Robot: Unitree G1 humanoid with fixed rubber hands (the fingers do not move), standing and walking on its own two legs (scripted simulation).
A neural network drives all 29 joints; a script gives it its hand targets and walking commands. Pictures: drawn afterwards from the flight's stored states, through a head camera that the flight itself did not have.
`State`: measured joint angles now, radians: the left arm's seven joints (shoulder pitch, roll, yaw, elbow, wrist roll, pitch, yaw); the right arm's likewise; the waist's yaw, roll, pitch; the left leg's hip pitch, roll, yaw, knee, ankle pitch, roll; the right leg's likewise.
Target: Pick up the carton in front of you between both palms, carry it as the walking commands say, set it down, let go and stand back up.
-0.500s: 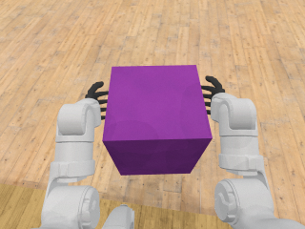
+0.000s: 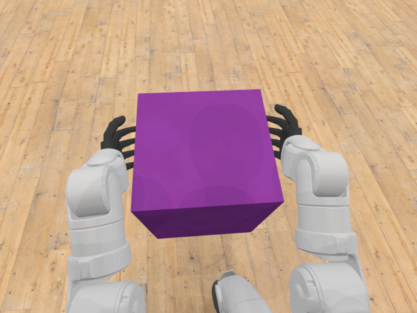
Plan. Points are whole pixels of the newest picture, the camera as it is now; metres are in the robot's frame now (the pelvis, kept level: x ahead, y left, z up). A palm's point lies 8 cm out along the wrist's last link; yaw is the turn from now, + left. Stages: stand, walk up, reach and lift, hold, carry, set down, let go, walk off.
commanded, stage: carry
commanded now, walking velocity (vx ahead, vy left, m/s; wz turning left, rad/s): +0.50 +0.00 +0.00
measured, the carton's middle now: (202, 173) +0.37 -0.05 +0.02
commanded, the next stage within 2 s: none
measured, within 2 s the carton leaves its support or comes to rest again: neither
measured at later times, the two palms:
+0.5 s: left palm (112, 96) +0.72 +0.14 -0.08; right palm (211, 82) +0.74 -0.15 -0.07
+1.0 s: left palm (125, 26) +0.98 +0.09 -0.02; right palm (213, 20) +0.99 -0.21 -0.02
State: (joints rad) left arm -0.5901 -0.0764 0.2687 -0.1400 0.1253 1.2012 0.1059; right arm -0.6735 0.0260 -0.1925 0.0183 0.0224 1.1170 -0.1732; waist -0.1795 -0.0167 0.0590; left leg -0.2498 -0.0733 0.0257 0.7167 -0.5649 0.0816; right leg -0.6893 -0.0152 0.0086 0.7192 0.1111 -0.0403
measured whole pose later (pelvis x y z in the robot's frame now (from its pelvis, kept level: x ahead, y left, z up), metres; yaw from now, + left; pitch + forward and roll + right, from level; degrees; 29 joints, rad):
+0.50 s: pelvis +0.38 -0.03 -0.12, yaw +1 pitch +6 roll +0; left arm -0.52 -0.06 0.19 0.03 0.03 1.10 0.15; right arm -0.51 0.09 -0.23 -0.01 -0.11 1.09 -0.12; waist 0.06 0.01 0.08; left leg -0.62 0.01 0.12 0.52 0.02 0.07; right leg -0.18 0.05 -0.13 0.63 -0.49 -0.08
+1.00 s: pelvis +0.72 -0.06 -0.11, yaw +1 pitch +4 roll -1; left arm -0.17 -0.14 0.08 -0.23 0.13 1.16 0.10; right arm -0.16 0.13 -0.14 -0.26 -0.12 1.16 -0.08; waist 0.01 0.02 -0.16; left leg -0.29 0.07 0.07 0.95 -0.49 0.00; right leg -0.34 -0.02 -0.21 0.50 -0.22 -0.07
